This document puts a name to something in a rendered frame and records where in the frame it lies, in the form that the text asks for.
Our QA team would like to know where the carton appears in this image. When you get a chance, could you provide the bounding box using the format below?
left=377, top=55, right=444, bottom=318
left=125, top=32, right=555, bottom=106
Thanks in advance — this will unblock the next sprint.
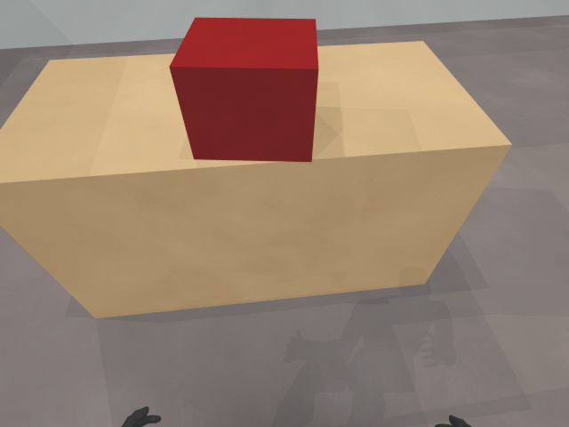
left=169, top=18, right=318, bottom=162

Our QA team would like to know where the robot left hand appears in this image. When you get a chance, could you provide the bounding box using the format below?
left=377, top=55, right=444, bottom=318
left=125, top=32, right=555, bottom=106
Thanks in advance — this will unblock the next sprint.
left=122, top=407, right=161, bottom=427

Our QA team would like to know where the pedestal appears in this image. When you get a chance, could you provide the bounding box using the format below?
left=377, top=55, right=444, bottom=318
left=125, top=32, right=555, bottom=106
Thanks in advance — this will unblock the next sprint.
left=0, top=41, right=512, bottom=318

